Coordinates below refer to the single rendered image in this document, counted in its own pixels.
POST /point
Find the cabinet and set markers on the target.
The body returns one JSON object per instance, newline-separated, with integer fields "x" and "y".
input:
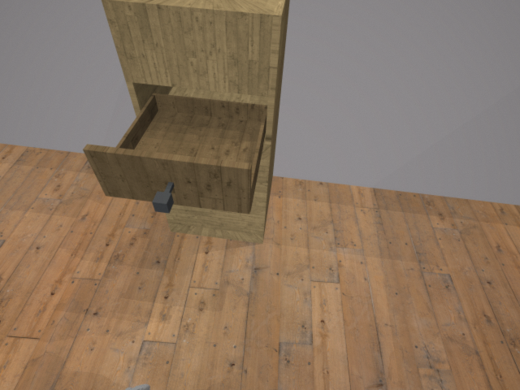
{"x": 227, "y": 50}

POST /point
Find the handle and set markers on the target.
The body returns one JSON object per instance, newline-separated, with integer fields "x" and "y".
{"x": 163, "y": 201}

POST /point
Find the drawer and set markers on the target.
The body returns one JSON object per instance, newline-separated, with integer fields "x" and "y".
{"x": 210, "y": 149}

